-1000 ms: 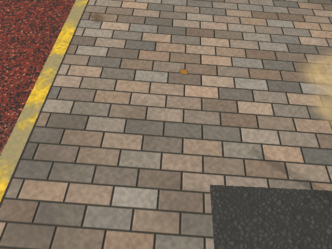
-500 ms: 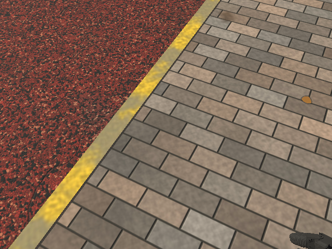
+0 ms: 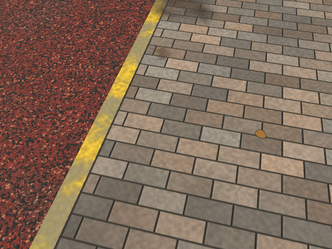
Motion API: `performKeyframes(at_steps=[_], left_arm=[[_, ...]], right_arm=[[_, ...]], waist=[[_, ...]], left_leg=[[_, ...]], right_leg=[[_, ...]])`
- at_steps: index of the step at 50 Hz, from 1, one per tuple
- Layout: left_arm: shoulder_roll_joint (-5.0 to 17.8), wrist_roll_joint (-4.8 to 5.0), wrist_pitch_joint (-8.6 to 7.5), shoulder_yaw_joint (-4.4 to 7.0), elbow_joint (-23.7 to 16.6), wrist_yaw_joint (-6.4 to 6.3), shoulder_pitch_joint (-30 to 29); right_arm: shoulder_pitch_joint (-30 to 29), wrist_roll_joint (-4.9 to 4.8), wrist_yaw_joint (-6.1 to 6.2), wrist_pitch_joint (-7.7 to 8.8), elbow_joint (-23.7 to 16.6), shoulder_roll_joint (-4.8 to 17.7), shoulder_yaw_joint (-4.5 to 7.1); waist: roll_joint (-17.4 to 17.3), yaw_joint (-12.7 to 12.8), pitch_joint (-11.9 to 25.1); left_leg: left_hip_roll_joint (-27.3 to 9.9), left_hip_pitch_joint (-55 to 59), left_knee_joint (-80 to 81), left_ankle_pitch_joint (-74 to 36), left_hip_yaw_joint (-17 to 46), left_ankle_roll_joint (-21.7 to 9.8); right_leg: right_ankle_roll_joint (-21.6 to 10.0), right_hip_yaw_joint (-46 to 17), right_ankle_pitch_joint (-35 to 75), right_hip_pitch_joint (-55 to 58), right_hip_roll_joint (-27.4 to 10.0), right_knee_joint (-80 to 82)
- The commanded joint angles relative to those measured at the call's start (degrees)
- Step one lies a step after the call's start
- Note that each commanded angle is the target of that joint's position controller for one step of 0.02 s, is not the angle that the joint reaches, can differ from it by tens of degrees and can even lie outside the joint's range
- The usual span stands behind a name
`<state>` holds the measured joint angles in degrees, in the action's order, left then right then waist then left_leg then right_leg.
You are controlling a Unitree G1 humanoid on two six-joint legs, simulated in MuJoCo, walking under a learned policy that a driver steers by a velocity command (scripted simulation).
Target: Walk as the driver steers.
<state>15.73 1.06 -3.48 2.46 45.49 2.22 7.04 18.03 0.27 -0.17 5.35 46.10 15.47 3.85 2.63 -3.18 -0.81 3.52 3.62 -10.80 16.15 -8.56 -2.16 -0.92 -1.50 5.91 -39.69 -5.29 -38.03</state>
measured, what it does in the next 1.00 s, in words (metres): walks ahead, turning right: right foot, then left foot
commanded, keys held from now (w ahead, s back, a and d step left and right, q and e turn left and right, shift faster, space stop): w+e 0.28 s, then e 0.60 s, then no key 0.12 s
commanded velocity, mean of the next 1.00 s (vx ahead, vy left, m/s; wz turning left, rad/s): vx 0.25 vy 0.00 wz -0.53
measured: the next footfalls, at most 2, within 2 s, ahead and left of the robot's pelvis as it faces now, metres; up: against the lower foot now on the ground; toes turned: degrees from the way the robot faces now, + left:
right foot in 0.12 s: +0.25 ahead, -0.12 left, +0.00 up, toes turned -6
left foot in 0.56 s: +0.54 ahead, +0.01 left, +0.00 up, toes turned -25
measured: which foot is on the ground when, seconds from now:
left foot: down 0.00-0.14, up 0.16-0.54, down 0.56-0.98, up 1.00-1.00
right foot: up 0.00-0.10, down 0.12-0.58, up 0.60-0.96, down 0.98-1.00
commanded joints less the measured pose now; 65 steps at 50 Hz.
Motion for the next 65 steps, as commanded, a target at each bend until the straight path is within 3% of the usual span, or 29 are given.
performKeyframes(at_steps=[1, 4, 6, 7, 8, 9, 10, 12, 15, 19, 23, 27, 28, 29, 30, 31, 33, 35, 38, 45, 48, 49, 50, 51, 52, 54, 57, 63, 65], left_arm=[[3.27, -0.04, -0.99, 0.35, -7.06, 1.34, -8.0], [6.02, 0.01, -0.57, 1.72, -8.2, 1.93, -3.56], [11.95, 0.23, -0.13, 4.9, -5.11, 0.88, 12.74], [18.51, 0.15, 0.21, 6.57, -4.69, -0.21, 17.99], [17.47, 0.45, -0.28, 5.81, -5.9, 0.06, 17.92], [13.48, -0.09, -0.42, 4.75, -5.9, 0.0, 17.43], [11.39, 0.02, -0.61, 4.23, -6.11, -0.2, 14.53], [8.0, -0.43, -0.57, 3.06, -7.98, -0.52, 7.62], [8.65, -0.89, -0.65, 3.21, -9.34, -1.21, 5.38], [10.92, -0.22, 0.52, 4.1, -8.4, -2.89, 6.53], [10.61, 0.41, 2.78, 4.24, -7.4, -3.92, 10.1], [8.93, 0.12, 3.52, 3.97, -9.22, -4.44, 6.6], [6.85, -0.24, 3.27, 3.35, -10.3, -4.31, 6.34], [3.19, -1.62, 2.98, 2.18, -11.33, -4.16, 10.12], [4.64, -0.36, 2.86, 1.87, -11.28, -3.61, 19.55], [10.37, 0.15, 3.5, 3.25, -9.07, -3.49, 20.12], [12.05, 0.45, 5.81, 4.25, -10.14, -4.07, 10.82], [9.63, 0.37, 7.2, 3.91, -11.38, -4.32, 9.45], [6.49, -0.03, 7.07, 3.14, -12.15, -4.33, 9.18], [6.8, -0.4, 6.92, 2.96, -14.21, -2.54, 5.32], [6.34, -0.9, 6.72, 3.32, -12.68, -1.96, 9.38], [7.7, -1.28, 6.59, 3.72, -12.38, -2.15, 10.71], [12.66, -1.68, 6.42, 4.52, -13.48, -3.04, 10.73], [15.31, -3.06, 5.73, 4.76, -14.94, -2.97, 8.4], [12.76, -3.62, 4.63, 4.06, -14.78, -2.77, 7.71], [9.78, -2.54, 3.36, 3.08, -14.05, -2.69, 2.89], [5.73, -2.15, 2.95, 1.37, -13.47, -3.13, 0.43], [6.69, -2.02, 3.8, 1.78, -10.99, -2.99, 2.16], [5.58, -1.45, 3.88, 1.27, -10.07, -2.82, 0.91]], right_arm=[[1.22, -0.72, 0.69, -0.61, -1.64, 9.57, 2.6], [-0.35, -0.84, 1.69, -2.24, -2.25, 12.01, 3.21], [-1.12, -0.75, 2.52, -2.87, -3.13, 11.57, 2.64], [4.32, 0.94, 2.0, -1.65, -5.63, 5.21, 0.59], [3.63, 0.47, 0.91, 0.74, -6.55, 3.99, -0.63], [-2.94, -2.01, -0.13, 2.39, -7.8, 8.6, 0.58], [-6.16, -2.6, -0.33, 3.19, -8.96, 8.51, 0.26], [-6.82, -0.22, 0.44, 2.84, -8.68, 8.82, 0.84], [-4.58, 0.57, 0.68, 0.79, -8.75, 7.41, 0.87], [-10.12, 1.18, 1.17, 0.16, -10.18, 4.4, -0.27], [-16.06, -0.15, 0.15, 0.19, -11.46, 5.14, -0.15], [-11.56, 0.4, -0.32, 1.07, -10.61, 8.14, 1.45], [-8.61, 1.28, 0.04, 1.5, -10.46, 9.74, 1.87], [-5.63, 2.38, 0.69, 1.29, -11.06, 12.77, 2.23], [-3.56, 2.37, 0.57, -0.02, -9.84, 12.9, 2.42], [-6.28, 0.8, 0.63, -0.95, -11.32, 9.73, 1.89], [-9.97, 0.93, 1.26, -2.7, -12.29, 5.77, 0.46], [-13.06, 1.27, 1.63, -3.61, -11.86, 7.11, 0.68], [-13.03, 1.43, 1.99, -3.78, -10.95, 7.72, 1.28], [-13.58, -0.03, 1.58, -5.03, -9.36, 10.4, 2.48], [-13.59, -1.64, 1.18, -5.58, -7.94, 9.92, 2.19], [-10.86, -1.75, 0.95, -5.68, -6.47, 7.91, 1.65], [-9.57, 0.56, 0.3, -5.57, -7.24, 3.21, 0.15], [-13.25, 0.77, 0.92, -5.47, -9.28, 5.76, 0.94], [-15.28, 0.1, 1.35, -5.71, -8.93, 8.59, 1.85], [-11.92, -0.25, 1.81, -6.34, -6.27, 8.0, 2.28], [-9.34, -0.15, 1.72, -6.61, -4.61, 6.68, 2.03], [-11.88, -0.67, 1.1, -6.49, -4.92, 5.02, 0.42], [-9.8, -0.64, 0.96, -6.27, -3.84, 4.78, 0.21]], waist=[[-4.27, -1.28, -4.83], [-7.86, 2.36, 0.6], [-6.12, 11.16, 9.87], [7.13, 8.68, 17.29], [9.19, 8.13, 25.84], [4.07, 10.87, 20.75], [0.81, 9.63, 13.13], [-3.05, 4.61, 5.09], [-0.69, 1.75, 2.89], [0.66, 3.02, 2.68], [3.4, 6.01, 5.28], [4.8, 2.24, 6.1], [2.7, 1.08, 9.47], [-8.37, 2.19, 15.81], [-22.51, 5.64, 23.36], [-14.58, 4.83, 20.95], [-7.32, 2.94, 11.16], [-9.66, 4.27, 5.23], [-11.3, 3.95, 6.06], [-11.63, 2.66, 7.75], [-10.15, 5.31, 7.44], [-6.84, 5.34, 6.47], [8.89, 2.9, 6.63], [14.04, 4.8, 4.71], [8.94, 6.13, 4.59], [5.44, 3.12, 4.34], [5.06, 1.51, 5.85], [5.61, 4.51, 5.58], [4.94, 2.92, 4.8]], left_leg=[[-18.86, 1.42, 0.44, -25.68, 2.29, -7.03], [-18.9, 4.9, -11.71, -54.01, -0.21, -4.69], [-15.31, -5.78, -35.6, -53.69, -2.57, -1.17], [-8.05, -29.13, -57.68, -15.62, -1.69, 2.64], [1.2, -43.41, -70.23, 17.97, 10.91, 3.81], [-2.82, -49.91, -71.82, 14.38, 16.07, 2.33], [-5.41, -50.95, -67.75, 9.52, 14.93, 1.25], [-9.35, -44.02, -57.76, 4.11, 13.97, 1.77], [-9.7, -38.72, -51.87, 1.68, 12.49, 4.29], [-5.38, -33.32, -34.88, -11.04, 9.7, 6.79], [-1.22, -29.5, -22.13, -19.35, 10.75, 6.7], [-2.09, -24.32, -13.41, -19.29, 12.99, 3.28], [-6.68, -15.96, -11.91, -28.34, 15.15, 0.74], [-19.64, -1.11, -16.31, -52.49, 25.88, -4.33], [-31.95, 9.47, -15.03, -51.23, 44.6, -15.54], [-30.16, 5.18, -13.08, -36.25, 44.55, -15.31], [-22.56, -5.67, -10.69, -21.18, 30.23, -10.71], [-18.15, -16.72, -6.85, -15.96, 22.18, -9.66], [-17.88, -16.91, -5.44, -20.31, 16.3, -11.17], [-21.05, -15.55, -5.96, -16.52, 11.44, -11.16], [-19.41, -17.8, -11.33, -12.01, 9.27, -7.37], [-17.03, -22.11, -15.92, -6.39, 6.63, -3.19], [-10.41, -32.8, -31.43, 8.93, 0.04, 3.25], [-5.12, -39.5, -41.9, 21.26, 4.69, 5.4], [-6.22, -38.84, -49.12, 19.19, 8.82, 5.37], [-6.95, -38.4, -50.96, 11.7, 10.44, 5.3], [-6.63, -32.97, -50.45, 5.25, 10.23, 7.05], [-6.47, -24.42, -29.25, 7.04, 9.0, 6.97], [-6.02, -19.55, -18.89, 0.69, 8.45, 6.09]], right_leg=[[-1.86, 1.76, -4.23, -2.95, 0.68, 3.25], [-4.91, 7.01, -14.15, 6.01, 5.77, 3.04], [-9.08, 4.71, -11.44, 31.3, 8.26, 6.41], [-17.77, -20.8, -11.68, 54.3, -6.58, 6.03], [-25.52, -48.11, -19.89, 65.09, -14.51, 17.1], [-21.61, -41.64, -22.41, 62.89, -12.95, 19.83], [-19.14, -33.44, -20.26, 54.61, -10.73, 20.16], [-16.56, -22.92, -9.05, 37.51, -6.44, 21.92], [-16.99, -17.53, 3.72, 27.56, -3.97, 24.19], [-12.41, -8.08, 17.71, 21.5, 2.07, 20.06], [-9.29, -12.66, 7.86, 25.38, 2.0, 15.73], [-6.37, -20.11, 1.92, 30.14, 1.61, 5.66], [-4.12, -18.47, -2.31, 28.02, 4.75, -1.69], [-0.97, -12.49, -28.45, 18.27, 10.3, -17.1], [1.54, -8.92, -49.82, 6.98, 13.45, -29.84], [3.54, -9.32, -45.12, 4.15, 8.8, -36.25], [5.57, -5.55, -37.4, 2.23, 5.81, -37.87], [5.84, -3.02, -33.3, 6.2, 4.1, -33.61], [5.77, -0.32, -31.33, 9.25, 3.61, -26.03], [2.87, 2.71, -26.47, 18.13, 2.38, -8.32], [-0.63, 5.13, -19.39, 27.44, 5.44, 7.08], [-2.66, 1.62, -14.29, 32.52, 4.3, 13.29], [-7.29, -17.19, -1.34, 38.94, -9.71, 18.15], [-17.3, -25.73, 1.85, 31.88, -18.19, 20.08], [-17.54, -22.11, -0.36, 29.69, -15.45, 20.59], [-11.93, -14.32, -3.31, 29.92, -9.29, 19.35], [-11.08, -8.99, 7.36, 29.26, -6.54, 17.74], [-12.57, -11.24, 3.4, 31.82, -7.07, 15.98], [-11.48, -11.78, 0.64, 30.37, -6.13, 15.12]])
